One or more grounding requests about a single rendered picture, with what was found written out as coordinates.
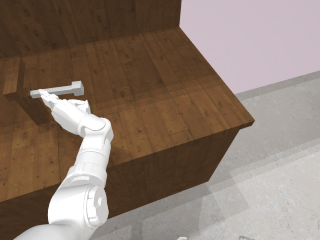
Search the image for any counter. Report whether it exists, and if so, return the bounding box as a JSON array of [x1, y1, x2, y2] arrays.
[[0, 0, 255, 240]]

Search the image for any left robot hand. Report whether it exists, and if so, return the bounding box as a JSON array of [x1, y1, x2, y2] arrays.
[[38, 89, 91, 135]]

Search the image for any tap lever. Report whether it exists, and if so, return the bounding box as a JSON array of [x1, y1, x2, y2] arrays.
[[30, 81, 84, 99]]

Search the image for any left robot forearm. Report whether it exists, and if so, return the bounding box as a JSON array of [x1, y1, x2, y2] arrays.
[[48, 114, 114, 222]]

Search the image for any left robot upper arm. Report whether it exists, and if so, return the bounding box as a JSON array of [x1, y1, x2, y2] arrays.
[[13, 183, 109, 240]]

